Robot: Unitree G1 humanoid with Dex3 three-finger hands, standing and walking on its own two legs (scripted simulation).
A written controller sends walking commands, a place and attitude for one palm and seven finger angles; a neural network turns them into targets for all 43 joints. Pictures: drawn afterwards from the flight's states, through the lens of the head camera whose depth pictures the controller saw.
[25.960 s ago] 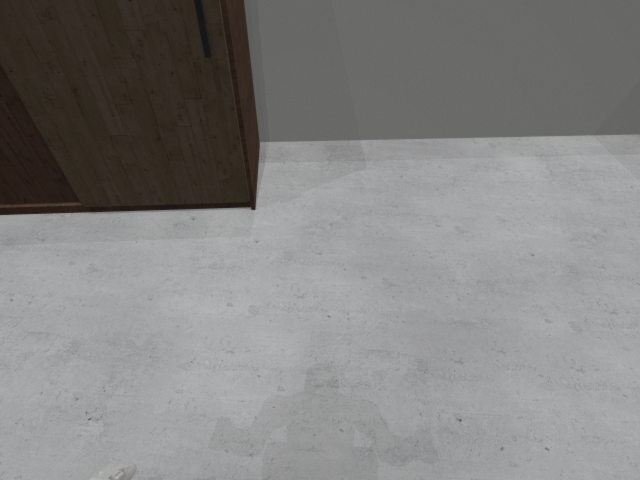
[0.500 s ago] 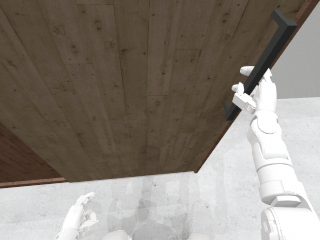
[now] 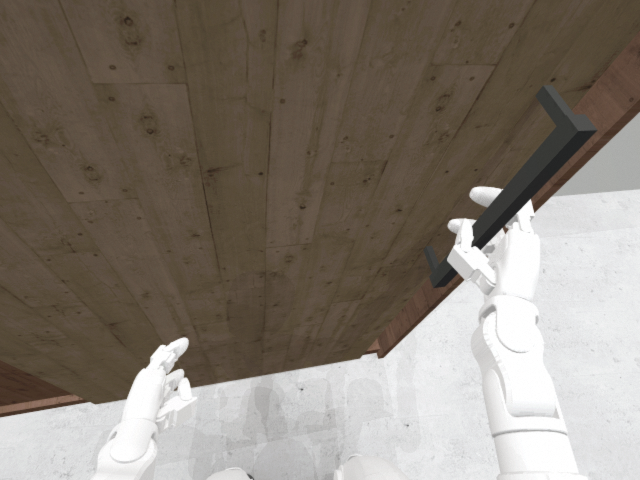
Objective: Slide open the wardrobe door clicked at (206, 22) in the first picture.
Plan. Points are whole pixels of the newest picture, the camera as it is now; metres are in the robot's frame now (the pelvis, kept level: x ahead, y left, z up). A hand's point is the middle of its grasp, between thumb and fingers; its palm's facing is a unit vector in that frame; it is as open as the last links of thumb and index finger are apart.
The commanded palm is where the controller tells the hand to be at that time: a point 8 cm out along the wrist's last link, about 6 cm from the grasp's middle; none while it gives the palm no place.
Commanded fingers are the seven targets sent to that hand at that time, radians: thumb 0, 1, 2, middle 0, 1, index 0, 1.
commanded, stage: step sideways, sliding the door along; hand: right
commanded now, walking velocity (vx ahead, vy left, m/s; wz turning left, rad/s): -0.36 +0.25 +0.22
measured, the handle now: (481, 210) +0.40 -0.20 +0.11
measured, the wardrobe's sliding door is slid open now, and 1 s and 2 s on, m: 0.07 0.23 0.39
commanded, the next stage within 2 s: none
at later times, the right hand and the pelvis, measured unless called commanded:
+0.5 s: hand (394, 259) +0.34 -0.08 +0.09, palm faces +0.24 +0.96 -0.12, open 6.2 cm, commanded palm +0.29 -0.06 +0.10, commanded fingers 0.00 -0.90 -0.90 0.45 1.40 0.45 1.40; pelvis +0.03 +0.06 -0.02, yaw +3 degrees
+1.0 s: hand (331, 273) +0.31 -0.01 +0.10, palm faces +0.09 +0.99 -0.09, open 6.0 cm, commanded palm +0.28 +0.01 +0.10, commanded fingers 0.00 -0.90 -0.90 0.45 1.40 0.45 1.40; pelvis -0.04 +0.10 +0.00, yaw +12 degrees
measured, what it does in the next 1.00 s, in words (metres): steps to the left: right foot, then left foot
